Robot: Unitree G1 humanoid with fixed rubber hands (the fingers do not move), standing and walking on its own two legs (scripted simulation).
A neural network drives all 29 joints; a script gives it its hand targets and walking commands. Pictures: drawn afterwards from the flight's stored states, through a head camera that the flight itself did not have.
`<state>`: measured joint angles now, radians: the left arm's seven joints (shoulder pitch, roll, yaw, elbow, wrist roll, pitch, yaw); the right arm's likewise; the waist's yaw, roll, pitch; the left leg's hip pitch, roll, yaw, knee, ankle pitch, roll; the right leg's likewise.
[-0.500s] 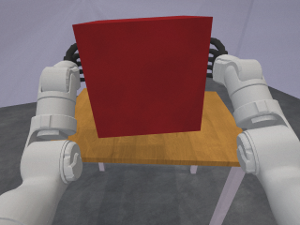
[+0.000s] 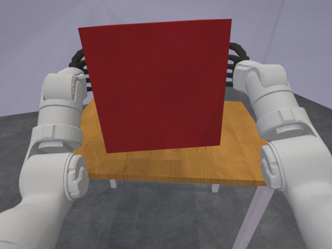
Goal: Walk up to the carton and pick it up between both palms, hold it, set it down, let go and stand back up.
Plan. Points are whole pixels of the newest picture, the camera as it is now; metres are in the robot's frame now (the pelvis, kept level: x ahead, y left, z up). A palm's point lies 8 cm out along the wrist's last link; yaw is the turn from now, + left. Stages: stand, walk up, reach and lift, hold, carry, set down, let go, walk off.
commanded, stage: hold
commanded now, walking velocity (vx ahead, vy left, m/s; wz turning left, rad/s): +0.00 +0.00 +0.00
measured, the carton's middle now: (158, 79) +0.46 +0.01 +0.29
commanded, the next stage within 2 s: none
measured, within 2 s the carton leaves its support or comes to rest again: neither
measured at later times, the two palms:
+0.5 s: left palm (82, 79) +0.37 +0.18 +0.32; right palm (246, 76) +0.36 -0.18 +0.33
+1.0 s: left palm (75, 78) +0.37 +0.20 +0.32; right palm (238, 72) +0.36 -0.16 +0.34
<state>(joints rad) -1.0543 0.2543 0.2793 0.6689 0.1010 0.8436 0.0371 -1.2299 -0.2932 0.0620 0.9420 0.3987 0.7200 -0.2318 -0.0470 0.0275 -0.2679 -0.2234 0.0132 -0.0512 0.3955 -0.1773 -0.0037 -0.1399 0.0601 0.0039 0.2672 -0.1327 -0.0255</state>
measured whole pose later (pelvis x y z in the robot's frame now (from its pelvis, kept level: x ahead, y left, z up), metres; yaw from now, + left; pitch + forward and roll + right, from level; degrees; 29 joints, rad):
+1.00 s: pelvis -0.01 +0.00 +0.00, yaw +0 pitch +0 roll -2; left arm -1.07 0.26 0.26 0.68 0.09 0.84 0.05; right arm -1.23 -0.30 0.06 0.93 0.39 0.73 -0.24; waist -0.04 0.02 -0.27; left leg -0.24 0.01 -0.07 0.40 -0.17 -0.01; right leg -0.15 0.07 0.01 0.27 -0.13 -0.03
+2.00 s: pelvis +0.00 +0.00 +0.00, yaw +1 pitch +0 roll -2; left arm -1.05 0.24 0.24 0.62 0.09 0.88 0.04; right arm -1.20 -0.31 0.03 0.91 0.39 0.74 -0.24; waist -0.08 0.01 -0.27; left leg -0.23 0.00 -0.08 0.42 -0.19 0.00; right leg -0.13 0.07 0.02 0.26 -0.13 -0.02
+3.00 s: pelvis +0.01 +0.01 +0.00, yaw +0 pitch +0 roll -2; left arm -0.98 0.21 0.23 0.52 0.09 0.91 0.08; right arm -1.14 -0.33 0.10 0.85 0.45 0.74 -0.23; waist -0.07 0.03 -0.27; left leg -0.21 0.00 -0.08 0.42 -0.20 0.00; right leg -0.11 0.07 0.04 0.26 -0.14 -0.02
